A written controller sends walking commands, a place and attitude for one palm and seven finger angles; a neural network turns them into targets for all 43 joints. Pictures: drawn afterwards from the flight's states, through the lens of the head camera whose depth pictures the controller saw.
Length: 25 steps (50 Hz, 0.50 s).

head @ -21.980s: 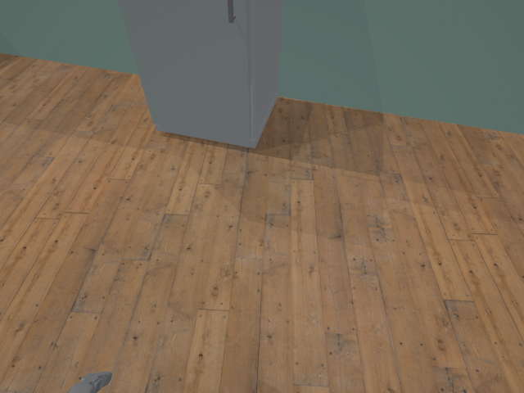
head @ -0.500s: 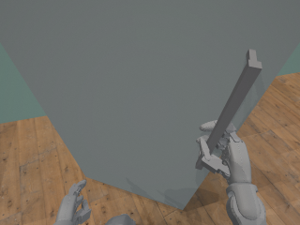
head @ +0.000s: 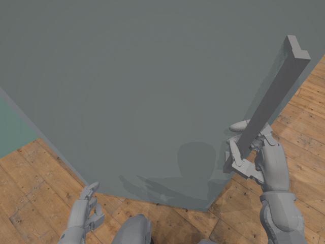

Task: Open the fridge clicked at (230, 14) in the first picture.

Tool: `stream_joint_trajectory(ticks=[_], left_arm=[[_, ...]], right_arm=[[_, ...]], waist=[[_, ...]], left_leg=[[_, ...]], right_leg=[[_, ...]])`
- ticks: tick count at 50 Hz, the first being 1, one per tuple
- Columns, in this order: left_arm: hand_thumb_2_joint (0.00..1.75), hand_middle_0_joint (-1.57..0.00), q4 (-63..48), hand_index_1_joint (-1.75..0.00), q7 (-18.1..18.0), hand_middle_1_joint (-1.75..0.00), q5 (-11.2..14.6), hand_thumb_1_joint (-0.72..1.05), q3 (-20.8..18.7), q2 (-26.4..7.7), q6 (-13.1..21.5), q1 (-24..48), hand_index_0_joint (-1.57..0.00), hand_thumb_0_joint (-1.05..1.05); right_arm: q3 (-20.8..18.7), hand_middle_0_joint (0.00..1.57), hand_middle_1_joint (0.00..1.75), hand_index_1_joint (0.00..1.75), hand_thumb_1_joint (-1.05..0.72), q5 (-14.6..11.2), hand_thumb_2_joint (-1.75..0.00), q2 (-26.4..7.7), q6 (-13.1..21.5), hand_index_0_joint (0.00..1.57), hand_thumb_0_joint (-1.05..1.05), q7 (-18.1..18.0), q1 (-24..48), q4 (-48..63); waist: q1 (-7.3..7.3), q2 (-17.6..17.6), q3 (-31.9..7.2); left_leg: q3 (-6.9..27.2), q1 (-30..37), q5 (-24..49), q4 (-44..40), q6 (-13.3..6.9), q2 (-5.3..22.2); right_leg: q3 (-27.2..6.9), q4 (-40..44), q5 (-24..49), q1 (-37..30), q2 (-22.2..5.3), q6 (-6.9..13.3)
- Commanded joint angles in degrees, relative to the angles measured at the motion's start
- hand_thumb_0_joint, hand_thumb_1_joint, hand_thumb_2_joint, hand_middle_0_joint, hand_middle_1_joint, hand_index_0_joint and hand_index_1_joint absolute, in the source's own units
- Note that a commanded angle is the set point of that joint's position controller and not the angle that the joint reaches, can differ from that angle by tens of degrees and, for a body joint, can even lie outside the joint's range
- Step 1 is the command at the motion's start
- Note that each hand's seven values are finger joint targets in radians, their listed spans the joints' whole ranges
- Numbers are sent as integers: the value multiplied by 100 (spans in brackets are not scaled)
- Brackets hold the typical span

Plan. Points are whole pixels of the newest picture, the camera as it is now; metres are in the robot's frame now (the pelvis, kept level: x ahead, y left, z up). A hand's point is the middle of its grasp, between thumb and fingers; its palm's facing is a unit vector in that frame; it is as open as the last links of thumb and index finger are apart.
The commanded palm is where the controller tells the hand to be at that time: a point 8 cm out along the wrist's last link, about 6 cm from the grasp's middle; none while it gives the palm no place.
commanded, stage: walk backward, drawing the door open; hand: right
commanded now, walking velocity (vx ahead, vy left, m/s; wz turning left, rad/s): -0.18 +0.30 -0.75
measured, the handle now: (249, 125) +0.32 -0.13 +0.16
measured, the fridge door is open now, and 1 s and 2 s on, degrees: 50 78 75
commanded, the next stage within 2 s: stop walking and hold the door back in 0.66 s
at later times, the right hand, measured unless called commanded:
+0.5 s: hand (209, 238) +0.13 -0.05 +0.12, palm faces +0.45 +0.87 -0.22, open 6.0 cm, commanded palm +0.08 -0.09 +0.12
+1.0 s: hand out of the picture +0.05 +0.01 +0.12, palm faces +0.74 +0.59 -0.32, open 5.7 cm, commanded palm +0.02 -0.03 +0.11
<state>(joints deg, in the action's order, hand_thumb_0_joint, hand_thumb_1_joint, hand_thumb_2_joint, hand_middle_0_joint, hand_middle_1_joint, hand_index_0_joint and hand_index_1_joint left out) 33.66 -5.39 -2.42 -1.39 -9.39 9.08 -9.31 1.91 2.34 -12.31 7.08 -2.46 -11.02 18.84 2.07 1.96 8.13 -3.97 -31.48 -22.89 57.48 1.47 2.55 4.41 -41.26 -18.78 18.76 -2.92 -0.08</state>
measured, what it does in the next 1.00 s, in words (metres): steps to the left, turning right: left foot, then right foot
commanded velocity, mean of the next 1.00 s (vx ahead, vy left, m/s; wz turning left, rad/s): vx -0.11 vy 0.09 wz -0.50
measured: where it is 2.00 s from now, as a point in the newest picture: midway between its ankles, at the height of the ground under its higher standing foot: outside the picture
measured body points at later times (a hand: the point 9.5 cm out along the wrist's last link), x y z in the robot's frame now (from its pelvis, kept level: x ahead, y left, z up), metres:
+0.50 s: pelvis -0.05 +0.18 +0.01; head -0.02 +0.16 +0.46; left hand +0.20 +0.36 -0.06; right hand +0.10 -0.10 +0.13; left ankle +0.03 +0.24 -0.71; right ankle -0.10 +0.10 -0.72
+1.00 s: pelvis -0.07 +0.35 +0.03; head -0.03 +0.37 +0.48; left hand +0.23 +0.44 -0.08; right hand +0.01 -0.02 +0.14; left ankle +0.05 +0.41 -0.71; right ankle -0.15 +0.25 -0.63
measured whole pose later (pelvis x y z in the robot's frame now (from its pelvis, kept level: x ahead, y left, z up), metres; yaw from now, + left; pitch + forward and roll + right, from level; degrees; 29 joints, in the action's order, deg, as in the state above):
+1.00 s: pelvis -0.07 +0.35 +0.03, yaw -38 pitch -2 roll -3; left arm 40.1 -6.1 -0.2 -0.3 -15.4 3.8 -8.7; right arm -5.8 -1.0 -15.8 7.9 -5.3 1.2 -8.9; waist -1.7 -0.8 3.9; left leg -5.8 -16.6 -11.0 30.0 0.4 7.9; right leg 1.7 -64.0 -22.7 27.7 2.1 -2.2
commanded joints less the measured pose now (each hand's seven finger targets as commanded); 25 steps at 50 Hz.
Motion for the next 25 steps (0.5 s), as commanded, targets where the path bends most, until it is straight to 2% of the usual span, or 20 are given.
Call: stream_joint_trajectory(ticks=[1, 2, 3, 5, 6, 7, 8, 9, 10, 11, 12, 13, 14, 15, 17, 19, 22, 23, 24, 25], left_arm=[[90, -20, -621, -30, 99, -30, 24, 90, -255, -902, 176, 457, -20, 0], [90, -20, -569, -30, 131, -30, 67, 90, -237, -890, 159, 421, -20, 0], [90, -20, -583, -30, 141, -30, 101, 90, -232, -863, 158, 330, -20, 0], [90, -20, -671, -30, 140, -30, 178, 90, -243, -844, 158, 239, -20, 0], [90, -20, -712, -30, 125, -30, 195, 90, -210, -835, 158, 224, -20, 0], [90, -20, -754, -30, 116, -30, 204, 90, -198, -734, 173, 361, -20, 0], [90, -20, -681, -30, 106, -30, 217, 90, -167, -567, 178, 269, -20, 0], [90, -20, -682, -30, 98, -30, 233, 90, -112, -318, 162, 352, -20, 0], [90, -20, -676, -30, 74, -30, 170, 90, -94, -240, 223, 555, -20, 0], [90, -20, -611, -30, 65, -30, 136, 90, -156, -311, 254, 454, -20, 0], [90, -20, -508, -30, 49, -30, 146, 90, -212, -404, 216, 349, -20, 0], [90, -20, -525, -30, 21, -30, 126, 90, -142, -366, 162, 501, -20, 0], [90, -20, -517, -30, -16, -30, 120, 90, -56, -295, 123, 560, -20, 0], [90, -20, -550, -30, -56, -30, 129, 90, -35, -299, 99, 570, -20, 0], [90, -20, -659, -30, -101, -30, 101, 90, -16, -341, 77, 503, -20, 0], [90, -20, -747, -30, -123, -30, 49, 90, 25, -350, 56, 384, -20, 0], [90, -20, -798, -30, -140, -30, 39, 90, 11, -452, 41, 69, -20, 0], [90, -20, -843, -30, -156, -30, 64, 90, -31, -490, 44, -127, -20, 0], [90, -20, -973, -30, -166, -30, 57, 90, -106, -752, 68, -56, -20, 0], [90, -20, -939, -30, -124, -30, 25, 90, -93, -829, 129, 121, -20, 0]], right_arm=[[-513, 45, 140, 140, -90, 138, -90, -401, 625, 45, 0, -59, 1225, 1929], [-357, 45, 140, 140, -90, 68, -90, -167, 516, 45, 0, -77, 889, 1590], [-367, 45, 140, 140, -90, -8, -90, -61, 421, 45, 0, -110, 674, 1378], [-504, 45, 140, 140, -90, -60, -90, -155, 361, 45, 0, -212, 715, 1371], [-608, 45, 140, 140, -90, -81, -90, -262, 351, 45, 0, -248, 660, 1295], [-589, 45, 140, 140, -90, -83, -90, -238, 392, 45, 0, -245, 653, 1358], [-740, 45, 140, 140, -90, -69, -90, -477, 432, 45, 0, -269, 705, 1518], [-997, 45, 140, 140, -90, -76, -90, -833, 411, 45, 0, -294, 668, 1621], [-1552, 45, 140, 140, -90, -31, -90, -1358, 440, 45, 0, -371, 819, 1988], [-1470, 45, 140, 140, -90, -60, -90, -1065, 325, 45, 0, -383, 400, 1510], [-1468, 45, 140, 140, -90, -113, -90, -1139, 326, 45, 0, -319, 253, 1445], [-1354, 45, 140, 140, -90, -143, -90, -959, 427, 45, 0, -280, 357, 1589], [-1394, 45, 140, 140, -90, -175, -90, -922, 497, 45, 0, -304, 265, 1505], [-1355, 45, 140, 140, -90, -200, -90, -885, 505, 45, 0, -333, 202, 1487], [-1373, 45, 140, 140, -90, -247, -90, -903, 456, 45, 0, -394, 120, 1519], [-1303, 45, 140, 140, -90, -275, -90, -843, 384, 45, 0, -372, 163, 1731], [-1146, 45, 140, 140, -90, -315, -90, -722, 315, 45, 0, -339, 162, 1887], [-1040, 45, 140, 140, -90, -330, -90, -685, 315, 45, 0, -328, 305, 1981], [-979, 45, 140, 140, -90, -316, -90, -640, 356, 45, 0, -309, 300, 2011], [-985, 45, 140, 140, -90, -240, -90, -770, 478, 45, 0, -298, 354, 2087]], waist=[[-105, -1737, -936], [-153, -1724, -926], [-205, -1760, -1197], [-208, -1860, -1535], [-203, -1626, -1494], [-260, -1385, -1596], [-223, -561, -1715], [-256, 1012, -1559], [-432, 1721, -1626], [-404, 1512, -1920], [-260, 1260, -1746], [-290, 869, -1533], [-294, 746, -1560], [-289, 845, -1606], [-292, 974, -1725], [-289, 1059, -1861], [-154, 499, -2012], [47, -12, -2075], [21, -1322, -1883], [-193, -2323, -1834]], left_leg=[[878, -492, 393, 809, 202, 244], [725, 217, 404, 135, 186, 175], [506, 1033, 340, -673, 164, -3], [-120, 2102, 59, -1790, 141, -462], [-329, 2464, 129, -2259, 151, -606], [-297, 2847, 370, -2952, 134, -511], [-45, 2677, 564, -3804, 5, -115], [921, 2420, 630, -4261, -480, 952], [2157, 2058, 1582, -4196, -1183, 1968], [2337, 1934, 1214, -4145, -1431, 2216], [2175, 2086, 1546, -3888, -1551, 2121], [1259, 2303, 2422, -3598, -1512, 1854], [607, 2563, 3177, -3416, -1397, 1674], [356, 2626, 3651, -3329, -1302, 1617], [174, 2612, 3990, -3244, -1241, 1657], [181, 2355, 3434, -3347, -1181, 1597], [-47, 2161, 2814, -2845, -971, 1365], [-201, 1556, 2585, -1863, -725, 1107], [-494, 55, 980, -534, -179, 463], [14, -946, -1394, 528, 291, -16]], right_leg=[[-2782, 2614, 656, -661, -2098, 972], [-2163, 2464, 670, -323, -1776, 744], [-1677, 2401, 487, -103, -1471, 539], [-1379, 2482, -399, 161, -1121, 413], [-1374, 2395, -709, 340, -968, 355], [-1287, 1998, -744, 520, -766, 299], [-848, 1037, -764, 278, -219, 82], [-162, -802, -1155, 883, 334, -229], [-242, -3017, -1882, 1672, 513, -258], [-588, -3917, -1860, 1578, 422, -183], [-571, -4251, -1651, 1753, 201, -259], [-324, -4065, -1488, 1770, 71, -337], [-110, -3573, -1479, 1607, 31, -377], [13, -3047, -1568, 1301, 33, -368], [173, -1978, -1679, 737, 46, -278], [383, -1118, -1489, 286, 149, -195], [475, 866, -441, -426, 106, -156], [252, 1709, 407, -1281, -28, -82], [-1663, 2295, 2230, -2168, -1283, 459], [-3906, 2598, 5236, -2582, -2965, 1275]])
